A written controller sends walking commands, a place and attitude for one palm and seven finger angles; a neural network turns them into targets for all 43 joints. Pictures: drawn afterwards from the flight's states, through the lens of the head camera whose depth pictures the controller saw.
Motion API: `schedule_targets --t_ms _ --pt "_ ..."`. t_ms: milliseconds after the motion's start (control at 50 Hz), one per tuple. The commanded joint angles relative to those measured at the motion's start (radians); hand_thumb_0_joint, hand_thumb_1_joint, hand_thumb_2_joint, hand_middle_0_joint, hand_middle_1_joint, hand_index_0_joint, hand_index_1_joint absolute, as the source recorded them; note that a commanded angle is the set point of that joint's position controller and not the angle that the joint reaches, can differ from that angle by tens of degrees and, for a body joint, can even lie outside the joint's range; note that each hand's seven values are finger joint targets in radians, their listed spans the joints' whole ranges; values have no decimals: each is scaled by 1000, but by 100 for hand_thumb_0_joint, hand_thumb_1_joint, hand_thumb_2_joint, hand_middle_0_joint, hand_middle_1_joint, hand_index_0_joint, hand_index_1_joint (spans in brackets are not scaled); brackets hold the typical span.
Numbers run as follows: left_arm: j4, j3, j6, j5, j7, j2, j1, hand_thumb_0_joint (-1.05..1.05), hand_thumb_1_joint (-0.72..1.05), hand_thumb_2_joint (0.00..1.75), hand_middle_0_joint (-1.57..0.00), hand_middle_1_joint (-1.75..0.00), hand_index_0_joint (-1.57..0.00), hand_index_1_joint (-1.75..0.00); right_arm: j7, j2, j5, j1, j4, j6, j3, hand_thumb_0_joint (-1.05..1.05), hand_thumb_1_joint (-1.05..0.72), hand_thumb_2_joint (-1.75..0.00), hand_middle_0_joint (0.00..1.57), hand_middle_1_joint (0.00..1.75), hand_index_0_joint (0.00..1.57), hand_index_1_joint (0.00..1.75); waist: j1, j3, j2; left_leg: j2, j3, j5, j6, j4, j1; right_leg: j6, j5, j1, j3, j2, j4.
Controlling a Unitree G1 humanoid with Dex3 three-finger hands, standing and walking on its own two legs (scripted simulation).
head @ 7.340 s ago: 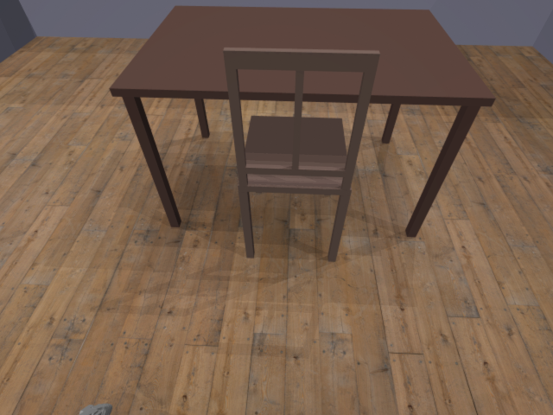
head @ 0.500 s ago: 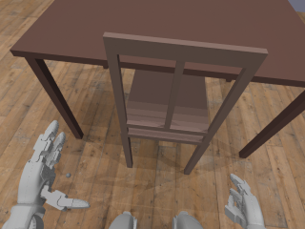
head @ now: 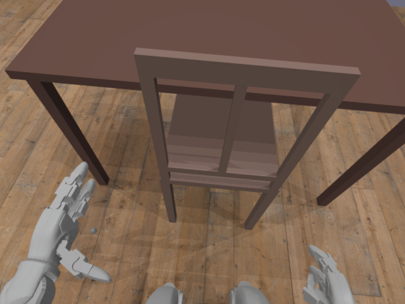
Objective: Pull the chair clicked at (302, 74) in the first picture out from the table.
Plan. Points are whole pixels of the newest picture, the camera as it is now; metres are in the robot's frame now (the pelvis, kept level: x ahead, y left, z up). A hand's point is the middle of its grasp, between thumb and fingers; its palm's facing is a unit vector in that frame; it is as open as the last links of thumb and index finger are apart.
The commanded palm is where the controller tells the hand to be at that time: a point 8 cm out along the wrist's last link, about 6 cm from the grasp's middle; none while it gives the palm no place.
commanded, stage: raise the hand toward the chair's back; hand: left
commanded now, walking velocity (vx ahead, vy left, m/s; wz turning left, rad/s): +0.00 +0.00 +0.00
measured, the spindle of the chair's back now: (230, 136) +0.49 -0.04 +0.00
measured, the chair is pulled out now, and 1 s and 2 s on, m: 0.00 0.00 0.00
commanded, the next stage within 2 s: aim the fingers beside a spindle in 0.32 s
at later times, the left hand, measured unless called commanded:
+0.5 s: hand (92, 235) +0.23 +0.20 +0.04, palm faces +0.00 -1.00 -0.06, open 16.9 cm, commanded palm +0.22 +0.25 +0.04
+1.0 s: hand (121, 214) +0.28 +0.16 +0.02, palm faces -0.06 -1.00 -0.03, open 16.9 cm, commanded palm +0.26 +0.22 +0.02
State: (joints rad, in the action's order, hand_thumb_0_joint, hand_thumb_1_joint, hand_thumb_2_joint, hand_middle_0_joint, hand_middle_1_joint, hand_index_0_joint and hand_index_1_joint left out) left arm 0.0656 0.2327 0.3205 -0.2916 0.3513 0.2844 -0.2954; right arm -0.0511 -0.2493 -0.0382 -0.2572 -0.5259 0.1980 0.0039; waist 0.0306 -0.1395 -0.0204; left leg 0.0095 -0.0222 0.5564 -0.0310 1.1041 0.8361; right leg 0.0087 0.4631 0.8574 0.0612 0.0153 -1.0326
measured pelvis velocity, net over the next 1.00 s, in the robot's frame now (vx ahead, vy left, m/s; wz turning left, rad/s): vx -0.01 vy -0.02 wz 0.01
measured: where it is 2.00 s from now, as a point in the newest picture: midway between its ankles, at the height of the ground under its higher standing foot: outside the picture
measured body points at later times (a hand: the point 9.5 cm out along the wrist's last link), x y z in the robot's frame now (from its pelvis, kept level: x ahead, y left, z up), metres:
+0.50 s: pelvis -0.01 -0.01 -0.01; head +0.06 +0.00 +0.44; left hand +0.23 +0.25 +0.05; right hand +0.17 -0.25 -0.08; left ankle -0.01 +0.09 -0.66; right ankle +0.02 -0.13 -0.66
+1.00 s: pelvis -0.01 -0.02 -0.01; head +0.09 -0.01 +0.43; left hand +0.27 +0.22 +0.03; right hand +0.15 -0.27 -0.10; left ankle -0.01 +0.09 -0.66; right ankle +0.02 -0.13 -0.66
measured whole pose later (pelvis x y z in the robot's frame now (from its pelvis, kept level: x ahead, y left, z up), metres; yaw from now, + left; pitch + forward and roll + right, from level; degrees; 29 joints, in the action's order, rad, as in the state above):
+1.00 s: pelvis -0.01 -0.02 -0.01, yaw +0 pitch +19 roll -2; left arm 0.18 0.19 0.41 -0.26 0.29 0.24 -0.13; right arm -0.04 -0.26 -0.03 -0.25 -0.55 0.19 0.00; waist 0.04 -0.14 -0.03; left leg 0.01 -0.03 0.57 -0.01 1.16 0.93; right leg -0.01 0.49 0.96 0.07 0.01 -1.11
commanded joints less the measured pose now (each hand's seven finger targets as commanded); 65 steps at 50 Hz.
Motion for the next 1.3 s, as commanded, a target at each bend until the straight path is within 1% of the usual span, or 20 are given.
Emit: schedule_targets --t_ms 0,60,140,180,240,340,460,540,580,640,680,760,880,900,980,1040,1100,1160,1180,1280 --pt "-251 117 133 -36 -47 143 47 0 -50 30 -6 -8 -6 -8 -2 -130 9 22 139 61 -65 0 -90 -90 20 30 20 30 -25 -268 -57 -7 -43 -500 58 -163 -181 -36 -286 -183 26 -20 80" --pt "-204 94 156 -15 -60 126 43 0 -50 30 -6 -8 -6 -8 3 -136 12 20 128 59 -67 0 -90 -90 20 30 20 30 -15 -240 -67 -8 -39 -479 58 -152 -159 -37 -266 -154 23 -16 71" --pt "-145 46 121 0 -17 110 36 0 -50 30 -6 -8 -6 -8 4 -149 0 26 142 51 -65 0 -90 -90 20 30 20 30 -3 -212 -58 -5 -30 -362 40 -164 -127 -38 -195 -148 15 -15 96" --pt "-183 54 104 -5 -3 136 54 0 -50 30 -6 -8 -6 -8 0 -153 -2 31 156 51 -65 0 -90 -90 20 30 20 30 -5 -230 -72 -2 -28 -336 35 -174 -135 -36 -181 -162 9 -14 113" --pt "-220 94 108 -22 -9 166 69 0 -50 30 -6 -8 -6 -8 -9 -146 0 33 158 55 -61 0 -90 -90 20 30 20 30 -9 -255 -20 1 -30 -335 26 -171 -126 -34 -196 -204 2 -17 121" --pt "-208 110 153 -34 -42 154 85 0 -50 30 -6 -8 -6 -8 -12 -134 5 41 140 63 -54 0 -90 -90 20 30 20 30 -10 -213 -44 4 -27 -292 26 -156 -96 -34 -156 -169 -2 -16 115" --pt "-101 25 123 -8 -2 104 144 0 -50 30 -6 -8 -6 -8 -12 -151 -1 32 134 63 -52 0 -90 -90 20 30 20 30 21 -177 -19 4 -21 -220 17 -139 -50 -31 -96 -128 -17 -10 125" --pt "-132 60 125 -10 5 157 227 0 -50 30 -6 -8 -6 -8 -23 -155 0 29 131 70 -53 0 -90 -90 20 30 20 30 11 -240 -23 5 -21 -242 14 -126 -55 -32 -116 -156 -30 -8 113" --pt "-187 55 142 -16 -10 145 232 0 -50 30 -6 -8 -6 -8 -19 -144 5 28 133 78 -52 0 -90 -90 20 30 20 30 -5 -290 -71 6 -25 -306 20 -131 -96 -36 -176 -178 -22 -6 96" --pt "-142 85 153 -14 -44 155 192 0 -50 30 -6 -8 -6 -8 -12 -140 9 26 121 73 -53 0 -90 -90 20 30 20 30 -12 -284 -39 5 -22 -337 21 -121 -74 -35 -212 -186 -17 -9 83" --pt "-112 42 148 2 -55 110 209 0 -50 30 -6 -8 -6 -8 -5 -138 10 27 120 66 -53 0 -90 -90 20 30 20 30 -1 -268 -45 4 -18 -336 23 -116 -68 -33 -214 -156 -12 -5 70" --pt "-11 49 118 15 -55 116 230 0 -50 30 -6 -8 -6 -8 0 -149 7 24 119 44 -55 0 -90 -90 20 30 20 30 3 -241 1 6 -8 -283 19 -106 -3 -31 -182 -155 -27 -2 75" --pt "-132 10 150 7 -47 93 281 0 -50 30 -6 -8 -6 -8 2 -138 11 17 131 47 -61 0 -90 -90 20 30 20 30 -5 -372 -55 5 -11 -407 19 -94 -86 -34 -310 -202 -29 1 49" --pt "-140 40 161 3 -57 121 265 0 -50 30 -6 -8 -6 -8 3 -141 12 10 125 48 -64 0 -90 -90 20 30 20 30 -9 -381 -35 0 -15 -430 22 -89 -90 -33 -329 -206 -28 -1 45" --pt "-63 -12 172 27 -83 72 333 0 -50 30 -6 -8 -6 -8 5 -142 17 12 98 39 -61 0 -90 -90 20 30 20 30 26 -304 -6 -3 -19 -369 21 -71 -42 -29 -268 -117 -17 -3 28" --pt "35 5 157 44 -96 81 366 0 -50 30 -6 -8 -6 -8 6 -152 16 12 91 24 -60 0 -90 -90 20 30 20 30 24 -258 18 2 -15 -290 18 -65 20 -32 -197 -86 -22 -2 27" --pt "41 -11 144 58 -94 80 451 0 -50 30 -6 -8 -6 -8 6 -154 13 17 100 11 -62 0 -90 -90 20 30 20 30 18 -301 -5 3 -15 -277 19 -68 7 -36 -183 -90 -27 2 22" --pt "-59 -28 154 61 -103 81 468 0 -50 30 -6 -8 -6 -8 10 -144 17 15 116 8 -63 0 -90 -90 20 30 20 30 0 -417 -77 2 -20 -387 24 -71 -79 -40 -265 -131 -26 4 5" --pt "-67 -39 157 59 -110 69 458 0 -50 30 -6 -8 -6 -8 13 -139 17 15 116 6 -63 0 -90 -90 20 30 20 30 2 -425 -59 0 -19 -404 23 -67 -91 -37 -281 -137 -26 4 8" --pt "63 -24 159 77 -154 62 514 0 -50 30 -6 -8 -6 -8 16 -141 23 10 84 -14 -59 0 -90 -90 20 30 20 30 25 -355 19 -1 -19 -328 20 -44 3 -31 -239 -97 -25 0 -5"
